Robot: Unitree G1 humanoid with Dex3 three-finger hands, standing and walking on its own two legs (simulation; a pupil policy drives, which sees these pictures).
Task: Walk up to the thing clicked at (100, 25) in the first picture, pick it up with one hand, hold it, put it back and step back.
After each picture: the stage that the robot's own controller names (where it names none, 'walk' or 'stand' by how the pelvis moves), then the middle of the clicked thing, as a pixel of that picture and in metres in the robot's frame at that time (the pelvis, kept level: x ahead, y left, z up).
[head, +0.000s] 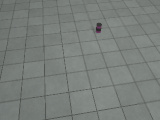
stand; (98, 28) +1.63 -0.22 -0.72
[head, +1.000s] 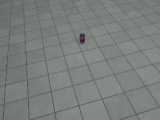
walk; (82, 38) +1.51 +0.11 -0.70
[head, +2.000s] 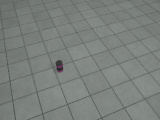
walk; (59, 66) +0.99 +0.26 -0.71
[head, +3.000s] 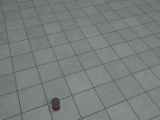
walk; (55, 104) +0.58 +0.18 -0.70
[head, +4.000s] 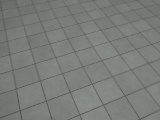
stand; out of the picture +0.39 +0.13 -0.70
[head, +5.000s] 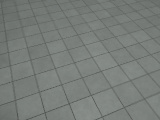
stand; out of the picture +0.35 +0.15 -0.72
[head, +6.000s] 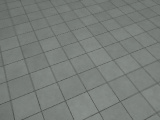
stand; out of the picture +0.35 +0.17 -0.72
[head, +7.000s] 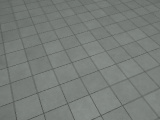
stand; out of the picture +0.36 +0.16 -0.73
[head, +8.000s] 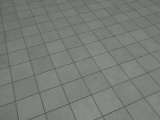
stand; out of the picture +0.35 +0.15 -0.73
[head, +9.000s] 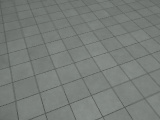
stand; out of the picture +0.35 +0.15 -0.73
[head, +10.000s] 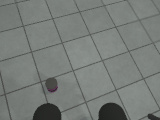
go down; (51, 85) +0.42 +0.13 -0.48
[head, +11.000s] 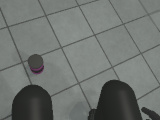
go down; (36, 64) +0.46 +0.17 -0.32
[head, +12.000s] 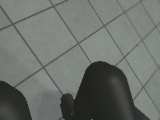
close in; out of the picture +0.44 +0.21 -0.24
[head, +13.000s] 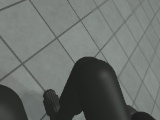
close; out of the picture +0.44 +0.23 -0.23
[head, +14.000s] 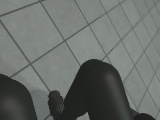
lift; out of the picture +0.39 +0.20 -0.24
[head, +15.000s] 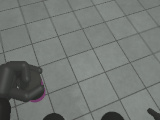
lift; (32, 87) +0.33 +0.17 -0.02
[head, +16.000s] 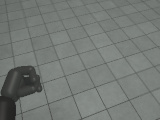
hold; out of the picture +0.22 +0.17 -0.63
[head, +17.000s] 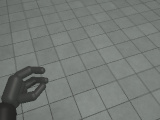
go down; out of the picture -0.05 +0.23 -0.71
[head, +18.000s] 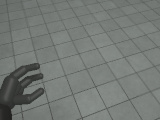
stand; out of the picture -0.11 +0.21 -0.70
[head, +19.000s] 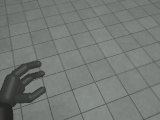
stand; out of the picture -0.16 +0.19 -0.69
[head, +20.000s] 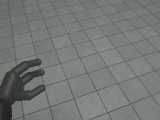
stand; out of the picture -0.21 +0.17 -0.71
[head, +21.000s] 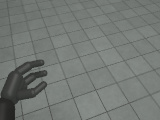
stand; out of the picture -0.25 +0.15 -0.72
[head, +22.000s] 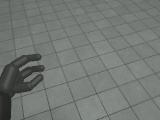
stand; out of the picture -0.28 +0.14 -0.72
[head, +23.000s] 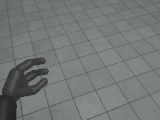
stand; out of the picture -0.30 +0.13 -0.72
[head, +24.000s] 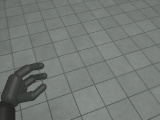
stand; out of the picture -0.31 +0.12 -0.70
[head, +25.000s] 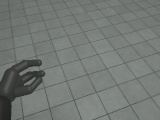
stand; out of the picture -0.33 +0.12 -0.72
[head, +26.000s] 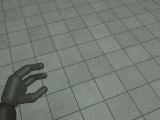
stand; out of the picture -0.33 +0.12 -0.69
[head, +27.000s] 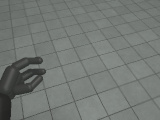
stand; out of the picture -0.35 +0.11 -0.72
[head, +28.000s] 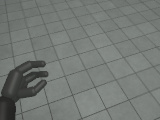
stand; out of the picture -0.35 +0.11 -0.71
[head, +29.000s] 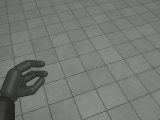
stand; out of the picture -0.36 +0.10 -0.71
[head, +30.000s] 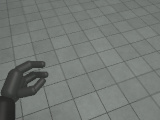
stand; out of the picture -0.37 +0.10 -0.72
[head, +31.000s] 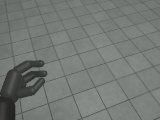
stand; out of the picture -0.38 +0.10 -0.71
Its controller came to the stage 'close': yes
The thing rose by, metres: 0.69
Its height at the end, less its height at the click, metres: -0.02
